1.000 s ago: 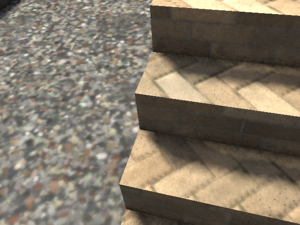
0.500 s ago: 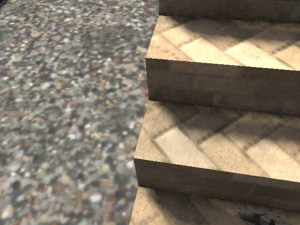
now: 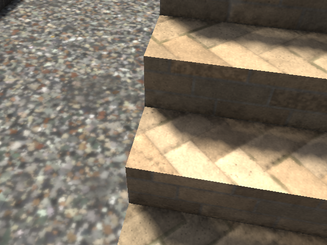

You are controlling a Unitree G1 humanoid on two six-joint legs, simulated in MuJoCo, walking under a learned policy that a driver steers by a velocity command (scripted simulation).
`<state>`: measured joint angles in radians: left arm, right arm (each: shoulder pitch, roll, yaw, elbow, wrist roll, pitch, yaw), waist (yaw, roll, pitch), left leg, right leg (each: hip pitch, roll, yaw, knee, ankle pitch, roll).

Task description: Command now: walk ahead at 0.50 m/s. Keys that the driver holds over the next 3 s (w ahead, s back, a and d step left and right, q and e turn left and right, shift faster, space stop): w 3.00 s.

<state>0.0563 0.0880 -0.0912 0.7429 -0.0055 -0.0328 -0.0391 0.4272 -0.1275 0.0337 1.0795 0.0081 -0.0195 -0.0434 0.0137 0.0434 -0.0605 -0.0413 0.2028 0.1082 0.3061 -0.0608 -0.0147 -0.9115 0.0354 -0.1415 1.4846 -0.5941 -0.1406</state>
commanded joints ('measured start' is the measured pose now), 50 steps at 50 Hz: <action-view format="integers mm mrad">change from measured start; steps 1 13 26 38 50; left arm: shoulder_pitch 502 285 381 80 20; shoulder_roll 369 164 286 37 247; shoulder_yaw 135 87 124 -9 97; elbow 75 240 193 -146 -129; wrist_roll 41 30 23 -82 40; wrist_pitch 16 -44 -21 -60 28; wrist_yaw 5 -5 72 -52 18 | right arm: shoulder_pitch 46 -237 -287 -134 177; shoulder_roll -100 -45 -121 -75 -95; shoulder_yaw -15 15 -39 29 -25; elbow -73 -289 -322 -126 -206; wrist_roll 12 -4 33 -66 -35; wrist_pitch -57 -52 -93 -65 -42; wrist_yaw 26 47 83 40 30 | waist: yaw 196 -71 -54 108 20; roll -418 -119 -175 9 -194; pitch -407 74 16 171 -49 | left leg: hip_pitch -482 -810 -299 -126 -174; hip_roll -212 -253 -258 126 -105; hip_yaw -112 -106 76 -148 23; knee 819 1238 116 -70 468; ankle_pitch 210 -82 -77 187 989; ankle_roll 83 87 26 153 127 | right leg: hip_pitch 968 360 948 -615 534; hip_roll -309 -206 -189 6 -48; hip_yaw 955 292 201 214 360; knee -1046 -1156 -1105 1226 -631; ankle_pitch -309 70 898 65 -69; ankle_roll -290 -125 -94 34 -57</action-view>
